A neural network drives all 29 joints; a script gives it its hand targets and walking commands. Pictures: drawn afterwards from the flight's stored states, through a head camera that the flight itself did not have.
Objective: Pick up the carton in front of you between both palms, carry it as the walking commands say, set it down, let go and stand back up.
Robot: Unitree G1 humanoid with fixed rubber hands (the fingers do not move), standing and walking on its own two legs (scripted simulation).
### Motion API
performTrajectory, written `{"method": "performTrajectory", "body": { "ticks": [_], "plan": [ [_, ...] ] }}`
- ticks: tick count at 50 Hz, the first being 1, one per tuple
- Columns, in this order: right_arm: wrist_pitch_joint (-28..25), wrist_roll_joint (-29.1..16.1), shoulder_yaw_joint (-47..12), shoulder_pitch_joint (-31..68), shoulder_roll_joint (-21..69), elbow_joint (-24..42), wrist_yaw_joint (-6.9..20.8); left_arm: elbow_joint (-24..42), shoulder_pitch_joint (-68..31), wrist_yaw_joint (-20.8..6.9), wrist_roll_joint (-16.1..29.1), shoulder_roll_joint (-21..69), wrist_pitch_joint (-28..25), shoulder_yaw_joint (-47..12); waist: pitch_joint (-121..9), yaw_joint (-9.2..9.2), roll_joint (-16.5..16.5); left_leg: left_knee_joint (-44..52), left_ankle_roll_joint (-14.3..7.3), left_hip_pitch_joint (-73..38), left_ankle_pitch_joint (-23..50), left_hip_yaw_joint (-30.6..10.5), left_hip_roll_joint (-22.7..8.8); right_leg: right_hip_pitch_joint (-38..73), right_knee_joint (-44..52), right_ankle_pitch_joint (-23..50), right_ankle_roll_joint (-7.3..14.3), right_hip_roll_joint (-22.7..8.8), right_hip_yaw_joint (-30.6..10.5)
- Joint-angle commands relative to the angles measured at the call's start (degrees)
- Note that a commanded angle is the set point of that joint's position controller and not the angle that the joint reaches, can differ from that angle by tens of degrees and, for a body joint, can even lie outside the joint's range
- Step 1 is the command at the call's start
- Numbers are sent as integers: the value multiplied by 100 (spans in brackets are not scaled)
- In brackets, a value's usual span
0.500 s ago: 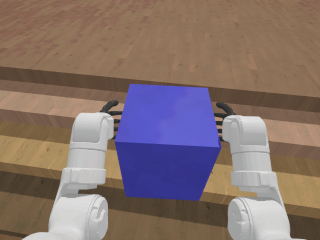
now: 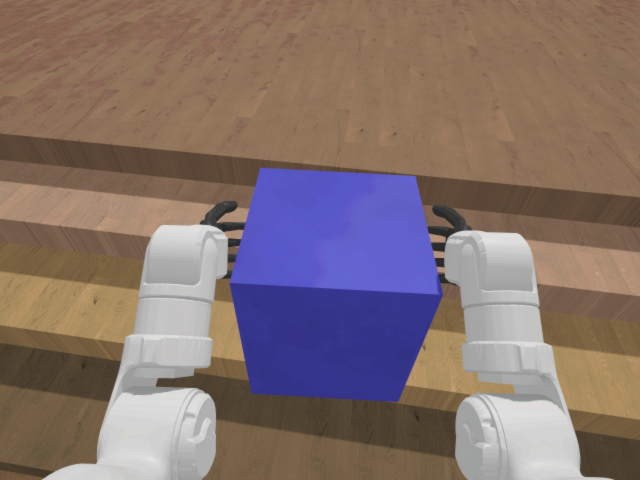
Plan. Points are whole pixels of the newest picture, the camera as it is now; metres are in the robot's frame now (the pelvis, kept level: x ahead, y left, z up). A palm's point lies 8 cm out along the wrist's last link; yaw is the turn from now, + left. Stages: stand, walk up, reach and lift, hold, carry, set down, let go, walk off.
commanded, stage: carry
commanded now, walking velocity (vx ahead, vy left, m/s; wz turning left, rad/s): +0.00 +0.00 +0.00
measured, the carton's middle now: (331, 288) +0.36 +0.00 +0.04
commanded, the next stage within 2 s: none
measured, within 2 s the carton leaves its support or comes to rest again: neither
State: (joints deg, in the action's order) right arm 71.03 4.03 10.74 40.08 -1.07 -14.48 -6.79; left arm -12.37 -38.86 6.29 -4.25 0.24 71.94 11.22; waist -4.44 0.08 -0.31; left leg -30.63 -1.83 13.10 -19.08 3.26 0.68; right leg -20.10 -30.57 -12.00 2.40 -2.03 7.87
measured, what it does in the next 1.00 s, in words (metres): climbs: left foot 0.12 m higher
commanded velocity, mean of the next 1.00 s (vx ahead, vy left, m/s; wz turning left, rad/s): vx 0.38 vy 0.00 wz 0.00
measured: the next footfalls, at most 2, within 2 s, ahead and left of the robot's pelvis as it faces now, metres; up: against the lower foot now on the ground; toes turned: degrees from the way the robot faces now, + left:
left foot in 0.94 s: +0.41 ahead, +0.17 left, +0.12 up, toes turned +7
right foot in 1.46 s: +0.68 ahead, -0.02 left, +0.24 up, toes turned -10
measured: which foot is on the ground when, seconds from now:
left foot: down 0.00-0.56, up 0.58-0.92, down 0.94-1.00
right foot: down 0.00-0.96, up 0.98-1.00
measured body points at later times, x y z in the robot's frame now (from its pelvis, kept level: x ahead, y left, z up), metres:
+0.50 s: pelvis +0.03 +0.00 -0.01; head +0.01 -0.01 +0.44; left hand +0.39 +0.15 +0.16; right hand +0.40 -0.16 +0.16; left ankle -0.03 +0.10 -0.73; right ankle +0.05 -0.10 -0.73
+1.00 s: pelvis +0.24 +0.08 +0.03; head +0.29 +0.07 +0.48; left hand +0.65 +0.20 +0.17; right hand +0.63 -0.10 +0.17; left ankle +0.37 +0.17 -0.61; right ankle +0.06 -0.08 -0.62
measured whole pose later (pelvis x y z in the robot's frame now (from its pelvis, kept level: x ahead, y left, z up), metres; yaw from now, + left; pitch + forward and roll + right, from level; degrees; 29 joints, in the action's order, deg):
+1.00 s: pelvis +0.24 +0.08 +0.03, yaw -1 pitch +4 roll +2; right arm 75.0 3.3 13.0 51.2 -0.9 -10.2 -8.9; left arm -5.3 -48.8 7.7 -2.9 -1.5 77.4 17.9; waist 1.6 -4.9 1.0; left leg -62.0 -6.5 48.1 -17.4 10.9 -1.8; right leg -15.4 -59.3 -15.0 -0.4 -7.4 -3.7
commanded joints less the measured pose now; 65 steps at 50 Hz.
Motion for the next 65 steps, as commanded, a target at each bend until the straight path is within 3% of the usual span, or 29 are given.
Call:
{"method": "performTrajectory", "body": {
  "ticks": [1,13,17,20,22,24,26,27,29,30,31,32,36,38,40,41,43,44,46,47,48,49,50,52,55,59,62,64,65],
  "plan": [
    [-168,-2570,-3017,4172,6602,759,1362,736,-4296,-1255,2517,6410,-245,-3091,-2192,5,60,384,-321,-178,1682,-520,-715,1395,167,1515,245,-669,-705],
    [-165,-2573,-3023,4173,6602,773,1365,748,-4297,-1252,2520,6416,-241,-3100,-2197,3,58,382,-326,-203,1741,-521,-720,1401,156,1536,241,-671,-697],
    [-141,-2656,-3107,4539,6573,1071,1333,1097,-4652,-1224,2661,6371,-219,-3218,-2006,54,26,518,-514,-70,-151,-487,-564,1089,288,-751,351,-518,-666],
    [-22,-2735,-3153,4888,6297,1359,1228,1432,-5043,-1143,2782,6147,-103,-3269,-1629,-54,-109,824,-773,-57,-1276,-948,-730,311,141,-1931,408,-449,-727],
    [101,-2763,-3147,4986,6076,1436,1147,1514,-5211,-1078,2823,5951,31,-3242,-1619,-150,-403,1099,-969,-371,-1237,-1412,-1030,-23,-366,-1453,342,-246,-474],
    [233,-2699,-3040,4842,5848,1296,1091,1365,-5109,-1039,2784,5734,189,-3109,-1755,-137,-517,971,-1062,-614,-315,-1514,-1179,16,-542,-884,311,-186,-390],
    [358,-2640,-2916,4805,5769,1039,1083,1025,-4928,-1031,2692,5570,317,-2910,-1872,47,-77,220,-799,-308,1296,-726,-754,752,-25,-260,399,-290,-588],
    [419,-2627,-2862,4808,5779,908,1099,833,-4854,-1030,2631,5525,357,-2803,-1987,218,510,-556,-534,260,1781,-166,-424,1595,343,343,584,-514,-1030],
    [498,-2622,-2692,4906,5840,699,1164,498,-4601,-1032,2518,5476,394,-2552,-2194,512,1706,-2324,-181,2181,-40,304,-64,3336,1055,1331,1249,-1509,-2700],
    [508,-2628,-2623,5010,5904,629,1195,557,-4751,-1045,2538,5534,396,-2528,-1999,619,1569,-3352,-99,3185,-1114,280,148,3667,1175,1767,1641,-1879,-3281],
    [507,-2593,-2536,5125,5968,550,1208,698,-5081,-1060,2629,5647,406,-2567,-2019,689,909,-4518,-81,3754,-1388,104,55,3830,1123,1825,1861,-2014,-3371],
    [515,-2568,-2426,5141,6029,492,1211,866,-5442,-1077,2738,5788,408,-2625,-2066,657,459,-5368,-99,4258,-1394,-38,-76,3913,1109,1419,1833,-2000,-3235],
    [603,-2418,-2149,5176,6035,407,1104,1184,-6060,-1093,2985,6083,412,-2718,-1807,526,323,-7408,-383,5877,-1394,-602,-479,3672,1411,-508,1273,-1979,-2757],
    [629,-2316,-2144,5122,5979,369,1037,1091,-6036,-1132,2983,6144,434,-2666,-1505,522,588,-8253,-420,6678,-1522,-580,-586,3551,1624,-1001,1247,-2059,-2572],
    [602,-2217,-2169,5181,5949,399,994,1075,-6075,-1181,3009,6190,440,-2666,-1052,327,299,-6960,-324,6324,-1351,-273,-829,2648,2086,-1393,914,-1567,-1887],
    [580,-2202,-2178,5239,5930,440,972,1120,-6129,-1203,3030,6208,444,-2691,-927,323,479,-6533,-245,5942,-1211,70,-818,2253,2384,-1148,930,-1388,-1580],
    [566,-2221,-2330,5280,6020,614,936,1203,-6091,-1210,3010,6261,451,-2664,-1029,140,665,-3946,-383,3094,-872,662,-730,605,3202,364,890,-953,-495],
    [548,-2266,-2408,5269,6049,675,925,1258,-6072,-1200,2968,6265,461,-2685,-1492,47,1106,-3810,-527,1989,-212,1184,-331,587,2648,3001,930,-1001,-98],
    [510,-2373,-2535,5117,6205,715,907,1217,-5860,-1193,2839,6182,487,-2656,-2654,-680,1771,-3173,-729,714,-61,1500,318,1570,308,7621,651,-1076,308],
    [475,-2487,-2662,5211,6302,890,920,1296,-5808,-1173,2765,6087,467,-2634,-3281,-1134,1346,-1641,-680,-475,328,1107,497,1462,-1558,6961,311,-771,272],
    [415,-2610,-2785,5270,6326,1064,951,1278,-5590,-1137,2553,6043,431,-2571,-3639,-980,127,-103,-789,-1868,9,-1211,-255,-13,-3333,3631,-72,-251,-250],
    [330,-2746,-2983,5367,6410,1268,995,1352,-5431,-1093,2377,5937,398,-2554,-4357,-715,-2045,805,-1583,-2744,1590,-4561,-2050,-1365,-6134,-523,-384,800,-1098],
    [336,-2935,-3030,5510,6578,1514,1059,1370,-5337,-1029,2141,5720,370,-2491,-4536,-658,-1212,307,-1624,-2720,2622,-4385,-1847,-1712,-7348,-309,-151,766,-2179],
    [274,-3177,-3262,6184,6599,2396,1141,1571,-5310,-937,1974,5648,367,-2491,-3780,-454,-388,-182,-1191,-2389,2311,-3213,-1656,-2436,-7454,-198,71,326,-1617],
    [272,-3292,-3419,6235,6541,3001,1181,2090,-5355,-821,1947,5511,343,-2738,-3183,-321,-569,78,-1012,-2329,1283,-2445,-1556,-3126,-7093,-323,256,39,-1270],
    [470,-3016,-3379,5678,6007,2940,1196,2120,-4981,-803,1833,5303,420,-3026,-2967,-425,-120,318,-1249,-2704,2232,-2144,-1795,-3868,-6070,-817,277,-100,-804],
    [659,-2779,-3261,5269,5707,2152,1320,1598,-4806,-873,1868,5191,548,-3169,-2744,-679,-613,635,-1612,-3660,2412,-2328,-2158,-5799,-8223,-1527,395,-100,-578],
    [726,-2749,-3130,5272,5633,1721,1435,1248,-4934,-916,1913,5167,618,-3129,-2200,-657,-220,916,-1424,-3748,1648,-2133,-2161,-6683,-8643,-1774,429,-264,-652],
    [747,-2750,-3085,5375,5667,1584,1490,1085,-5017,-927,1918,5168,646,-3086,-1902,-452,-80,1067,-1166,-3179,1165,-1746,-1813,-6405,-8019,-1640,436,-381,-478]
  ]
}}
